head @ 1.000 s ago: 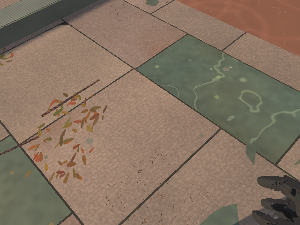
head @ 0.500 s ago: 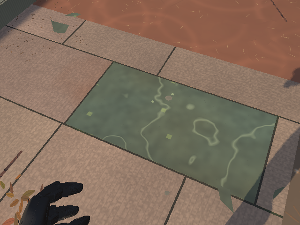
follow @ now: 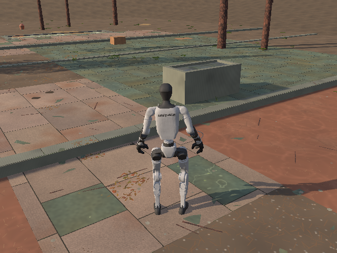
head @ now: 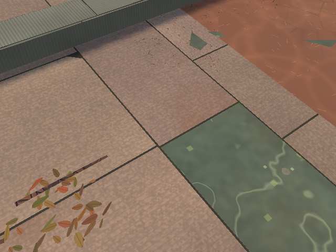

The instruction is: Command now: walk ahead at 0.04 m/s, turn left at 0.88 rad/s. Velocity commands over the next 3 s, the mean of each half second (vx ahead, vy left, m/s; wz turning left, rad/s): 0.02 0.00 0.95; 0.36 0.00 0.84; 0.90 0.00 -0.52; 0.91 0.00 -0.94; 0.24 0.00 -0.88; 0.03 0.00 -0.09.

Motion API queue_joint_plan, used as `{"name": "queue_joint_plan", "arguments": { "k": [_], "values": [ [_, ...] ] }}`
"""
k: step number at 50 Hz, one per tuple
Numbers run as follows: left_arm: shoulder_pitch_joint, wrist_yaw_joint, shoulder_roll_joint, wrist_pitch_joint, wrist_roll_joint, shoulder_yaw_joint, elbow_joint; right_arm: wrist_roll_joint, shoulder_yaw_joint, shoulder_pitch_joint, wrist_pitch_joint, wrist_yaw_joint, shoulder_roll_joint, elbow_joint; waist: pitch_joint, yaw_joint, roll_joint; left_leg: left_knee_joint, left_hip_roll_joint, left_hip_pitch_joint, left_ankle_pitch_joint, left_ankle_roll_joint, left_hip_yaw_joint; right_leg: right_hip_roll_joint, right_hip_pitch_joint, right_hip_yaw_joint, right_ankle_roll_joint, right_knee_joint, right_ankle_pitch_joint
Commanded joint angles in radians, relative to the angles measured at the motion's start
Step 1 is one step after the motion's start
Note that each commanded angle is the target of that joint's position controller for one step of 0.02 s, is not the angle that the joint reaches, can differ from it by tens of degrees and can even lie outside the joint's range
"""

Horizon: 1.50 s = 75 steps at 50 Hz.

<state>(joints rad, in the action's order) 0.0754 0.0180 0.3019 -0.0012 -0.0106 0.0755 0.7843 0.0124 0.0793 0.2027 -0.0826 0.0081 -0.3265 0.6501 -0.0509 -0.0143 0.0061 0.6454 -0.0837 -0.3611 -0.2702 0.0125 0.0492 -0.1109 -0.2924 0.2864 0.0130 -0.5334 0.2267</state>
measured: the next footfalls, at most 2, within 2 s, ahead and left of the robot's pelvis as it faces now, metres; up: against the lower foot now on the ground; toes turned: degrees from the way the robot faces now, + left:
right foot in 0.40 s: +0.15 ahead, -0.09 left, +0.00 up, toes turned +31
left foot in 0.92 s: -0.02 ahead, +0.16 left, +0.00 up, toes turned +58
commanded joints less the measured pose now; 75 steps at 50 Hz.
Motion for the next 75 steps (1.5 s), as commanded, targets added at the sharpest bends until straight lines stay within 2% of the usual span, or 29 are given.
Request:
{"name": "queue_joint_plan", "arguments": {
  "k": [1,2,3,5,12,19,20,21,22,24,26,32,34,44,46,47,48,49,53,59,62,65,67,68,69,70,71,72,75],
  "values": [
    [0.014,-0.008,0.072,-0.004,0.033,0.025,-0.071,-0.011,0.089,0.130,0.010,-0.030,-0.300,-0.053,0.060,0.005,0.400,-0.259,-0.238,0.303,0.607,0.236,-0.482,0.050,-0.331,-0.037,0.066,-0.411,0.407],
    [-0.113,0.002,0.088,-0.001,0.050,0.026,-0.116,-0.047,0.080,0.132,0.042,-0.021,-0.285,-0.075,0.132,-0.062,0.299,-0.312,-0.271,0.277,0.497,0.337,-0.616,0.123,-0.424,-0.266,0.067,-0.590,0.440],
    [-0.137,0.007,0.100,-0.001,0.026,0.032,-0.121,-0.046,0.076,0.105,0.068,-0.013,-0.262,-0.072,0.137,-0.046,0.195,-0.331,-0.237,0.280,0.403,0.306,-0.541,0.116,-0.453,-0.333,0.040,-0.635,0.360],
    [-0.085,0.021,0.112,0.004,0.021,0.039,-0.090,0.000,0.062,0.007,0.077,-0.027,-0.198,-0.091,0.132,0.010,0.110,-0.309,-0.173,0.268,0.335,0.216,-0.454,0.094,-0.458,-0.373,0.019,-0.589,0.208],
    [-0.089,-0.001,0.058,0.023,0.006,0.017,-0.078,0.006,0.061,-0.015,0.045,-0.064,-0.183,-0.142,0.196,0.011,0.127,-0.245,-0.077,0.233,0.375,0.183,-0.459,0.182,-0.272,-0.402,0.060,-0.258,0.073],
    [0.012,-0.024,0.117,0.038,-0.002,0.041,-0.058,0.019,0.064,-0.082,0.029,-0.047,-0.176,-0.180,0.175,0.043,0.192,-0.193,-0.005,0.138,0.273,0.129,-0.598,0.182,-0.004,-0.406,0.028,0.112,-0.015],
    [0.049,-0.021,0.144,0.038,0.002,0.053,-0.047,0.020,0.055,-0.082,0.028,-0.046,-0.149,-0.185,0.186,0.047,0.155,-0.136,0.041,0.068,0.146,0.091,-0.569,0.107,0.117,-0.432,0.003,0.198,-0.105],
    [0.039,-0.013,0.200,0.028,0.016,0.063,-0.060,0.008,0.036,0.007,0.024,-0.041,-0.075,-0.171,0.223,-0.009,-0.059,0.072,0.156,-0.049,-0.217,0.041,-0.424,-0.112,0.248,-0.623,-0.080,0.221,-0.156],
    [0.013,-0.012,0.221,0.023,0.055,0.062,-0.064,0.011,0.046,0.021,0.033,-0.037,-0.114,-0.201,0.155,-0.042,-0.287,0.272,0.229,-0.244,-0.365,-0.007,-0.275,-0.253,0.200,-0.851,-0.227,0.272,-0.233],
    [-0.074,0.004,0.116,0.025,0.041,0.038,-0.110,0.006,0.080,0.028,0.038,-0.030,-0.226,-0.156,0.100,-0.038,-0.163,0.490,0.107,-0.275,-0.234,-0.054,-0.226,-0.219,0.145,-0.686,-0.237,0.253,-0.181],
    [-0.090,0.025,0.096,0.015,0.022,0.030,-0.120,0.006,0.070,0.032,0.023,-0.028,-0.178,-0.140,0.076,-0.024,-0.117,0.587,0.080,-0.310,-0.130,-0.083,-0.187,-0.138,0.151,-0.539,-0.199,0.243,-0.148],
    [0.041,0.034,0.150,-0.005,0.035,0.041,-0.100,0.017,0.031,-0.080,0.028,-0.012,-0.092,-0.199,0.109,0.070,-0.145,0.410,-0.010,-0.346,-0.084,-0.130,-0.075,-0.172,0.306,-0.361,-0.246,0.254,-0.324],
    [0.086,0.021,0.188,0.001,0.018,0.056,-0.095,0.018,0.025,-0.082,0.031,-0.002,-0.088,-0.203,0.145,0.089,-0.158,0.352,-0.029,-0.315,-0.082,-0.113,-0.047,-0.206,0.320,-0.361,-0.232,0.314,-0.029],
    [0.059,-0.040,0.214,0.045,-0.029,0.068,-0.075,0.020,0.013,0.021,0.054,0.029,-0.046,-0.114,0.030,-0.019,-0.088,-0.026,0.006,0.043,-0.130,0.052,0.100,-0.223,0.157,-0.170,-0.140,0.305,0.313],
    [0.030,-0.046,0.104,0.054,-0.002,0.025,-0.075,0.018,0.051,0.335,0.072,0.015,-0.118,0.027,0.081,-0.163,0.117,-0.143,0.095,0.488,-0.088,0.111,0.086,-0.090,-0.121,-0.022,-0.097,-0.173,0.059],
    [-0.030,-0.051,0.006,0.071,0.031,-0.012,-0.136,0.007,0.068,0.434,0.094,0.006,-0.243,0.033,0.059,-0.174,0.406,-0.247,-0.150,0.661,-0.130,0.206,-0.384,0.020,-0.541,-0.052,-0.025,-0.652,0.353],
    [-0.082,-0.052,0.075,0.107,-0.013,-0.003,-0.190,0.016,0.060,0.356,0.135,0.016,-0.243,-0.037,0.112,-0.160,0.318,-0.412,-0.300,0.668,-0.295,0.332,-0.743,0.085,-0.774,-0.251,-0.027,-0.813,0.330],
    [-0.116,-0.062,0.131,0.122,-0.058,0.006,-0.195,0.012,0.039,0.332,0.154,0.023,-0.172,-0.037,0.061,-0.158,0.180,-0.437,-0.327,0.672,-0.331,0.322,-0.673,0.022,-0.864,-0.308,-0.053,-0.840,0.230],
    [0.029,-0.088,0.116,0.099,-0.046,0.002,-0.094,-0.028,-0.010,0.183,0.165,0.007,-0.059,-0.040,-0.057,-0.033,0.105,-0.442,-0.207,0.395,-0.003,0.160,-0.222,-0.031,-0.692,-0.399,-0.052,-0.710,-0.081],
    [-0.061,-0.098,0.046,0.081,-0.034,-0.028,-0.117,-0.035,-0.012,0.185,0.209,-0.036,-0.065,0.009,-0.117,-0.016,0.028,-0.590,-0.080,0.248,0.423,0.005,0.160,0.087,-0.467,-0.235,-0.057,-0.344,-0.401],
    [-0.097,-0.117,0.035,0.099,-0.043,-0.026,-0.139,-0.030,-0.008,0.257,0.196,-0.059,-0.112,0.057,-0.066,-0.013,0.078,-0.501,-0.089,0.359,0.992,-0.055,0.197,0.182,-0.312,-0.110,-0.113,-0.201,-0.392],
    [0.123,-0.108,0.127,0.073,-0.065,0.016,-0.119,-0.036,0.020,0.200,0.153,-0.095,-0.200,0.052,0.084,0.146,0.216,-0.166,-0.139,0.487,1.573,-0.067,0.193,0.252,-0.066,-0.066,-0.165,-0.208,-0.251],
    [0.616,-0.072,0.231,0.024,-0.047,0.070,0.007,-0.028,0.030,-0.015,0.157,-0.077,-0.216,0.002,0.211,0.401,0.128,0.479,-0.080,0.214,1.317,-0.055,0.155,0.161,0.462,-0.255,-0.260,-0.102,-0.282],
    [0.623,-0.055,0.189,0.009,-0.022,0.042,0.059,-0.043,-0.035,-0.051,0.203,-0.032,0.027,-0.017,0.105,0.303,-0.223,0.957,0.142,-0.165,-0.223,-0.035,0.079,0.125,0.569,-0.383,-0.270,-0.176,-0.209],
    [0.475,-0.062,0.177,0.042,0.014,0.023,-0.011,0.003,-0.076,0.114,0.243,-0.009,0.133,-0.082,0.229,0.098,-0.322,1.166,0.180,-0.463,-0.376,-0.021,-0.153,-0.005,0.654,-0.863,-0.449,-0.058,0.107],
    [0.441,-0.058,0.126,0.054,0.010,0.024,-0.059,0.022,-0.071,0.041,0.277,0.006,0.026,-0.124,0.231,0.137,-0.160,1.089,0.165,-0.522,-0.261,0.035,-0.222,-0.084,0.602,-1.107,-0.483,0.221,0.421],
    [0.396,-0.059,0.106,0.074,0.009,0.020,-0.076,0.040,-0.054,-0.002,0.289,0.011,-0.032,-0.138,0.104,0.079,0.018,0.930,0.118,-0.503,-0.157,0.064,-0.229,-0.099,0.442,-1.141,-0.444,0.338,0.517],
    [0.300,-0.063,0.099,0.088,0.007,0.018,-0.102,0.018,-0.052,0.004,0.282,0.004,-0.029,-0.119,0.015,0.005,0.149,0.814,0.074,-0.428,-0.083,0.059,-0.232,-0.074,0.249,-1.103,-0.414,0.359,0.475],
    [0.195,-0.045,0.097,0.099,0.002,0.016,-0.142,-0.015,-0.040,0.037,0.238,-0.021,-0.068,-0.098,-0.057,-0.071,0.089,0.618,0.015,-0.294,-0.034,-0.020,-0.230,0.046,-0.040,-0.917,-0.399,0.377,0.263]
  ]
}}
Over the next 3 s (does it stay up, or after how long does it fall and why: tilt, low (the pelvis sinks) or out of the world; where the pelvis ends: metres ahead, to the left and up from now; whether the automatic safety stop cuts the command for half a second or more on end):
stays up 0.92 0.71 0.00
